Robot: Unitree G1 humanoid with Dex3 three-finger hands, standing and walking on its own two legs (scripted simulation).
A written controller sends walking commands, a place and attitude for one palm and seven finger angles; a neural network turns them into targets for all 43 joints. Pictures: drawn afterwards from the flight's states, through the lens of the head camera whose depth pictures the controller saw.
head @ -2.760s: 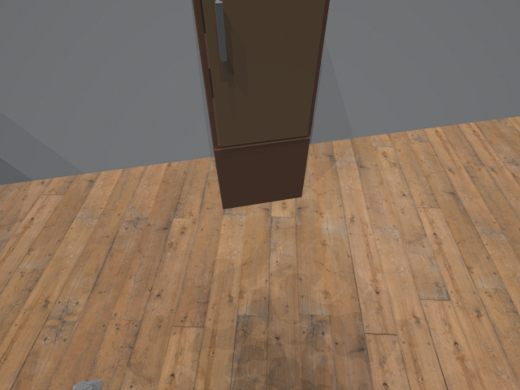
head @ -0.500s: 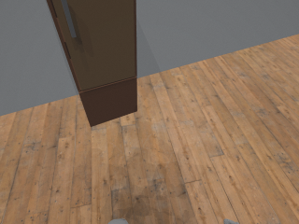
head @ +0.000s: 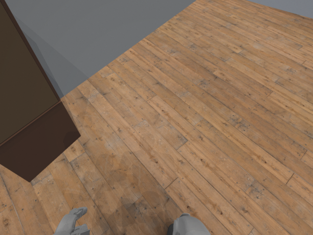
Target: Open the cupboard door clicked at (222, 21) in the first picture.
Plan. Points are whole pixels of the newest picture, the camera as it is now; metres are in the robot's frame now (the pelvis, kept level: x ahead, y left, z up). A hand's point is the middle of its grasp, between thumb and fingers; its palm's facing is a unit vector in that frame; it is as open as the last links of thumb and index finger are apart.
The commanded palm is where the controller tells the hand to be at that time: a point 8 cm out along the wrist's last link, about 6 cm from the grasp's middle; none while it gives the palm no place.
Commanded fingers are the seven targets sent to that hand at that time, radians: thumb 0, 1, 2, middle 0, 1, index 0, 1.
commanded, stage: walk to a spot facing it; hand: left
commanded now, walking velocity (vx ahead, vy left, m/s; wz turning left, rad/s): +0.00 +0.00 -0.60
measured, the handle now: out of the picture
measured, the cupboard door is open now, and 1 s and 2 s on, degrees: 0 0 0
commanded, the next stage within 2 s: turn to face it in 1.00 s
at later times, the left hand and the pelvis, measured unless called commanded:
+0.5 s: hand (87, 222) +0.18 +0.20 -0.16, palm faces -0.14 -0.97 -0.22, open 7.4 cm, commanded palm none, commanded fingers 0.00 0.90 0.90 -0.20 -0.30 -0.20 -0.30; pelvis +0.10 +0.01 +0.01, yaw -16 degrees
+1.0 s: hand (135, 156) +0.39 +0.07 -0.16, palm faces -0.58 -0.77 -0.26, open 7.4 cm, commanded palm none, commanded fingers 0.00 0.90 0.90 -0.20 -0.30 -0.20 -0.30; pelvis +0.16 -0.03 -0.01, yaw -35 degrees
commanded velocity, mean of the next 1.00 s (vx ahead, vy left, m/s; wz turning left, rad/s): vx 0.07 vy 0.00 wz -0.60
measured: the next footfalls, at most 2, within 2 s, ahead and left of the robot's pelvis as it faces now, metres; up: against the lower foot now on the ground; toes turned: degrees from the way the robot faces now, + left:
right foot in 0.06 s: +0.14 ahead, -0.10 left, +0.00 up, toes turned -8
left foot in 0.52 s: +0.20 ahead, +0.11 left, +0.00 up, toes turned -14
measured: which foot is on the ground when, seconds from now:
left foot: down 0.00-0.06, up 0.08-0.50, down 0.52-0.98, up 1.00-1.00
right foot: up 0.00-0.04, down 0.06-0.54, up 0.56-0.96, down 0.98-1.00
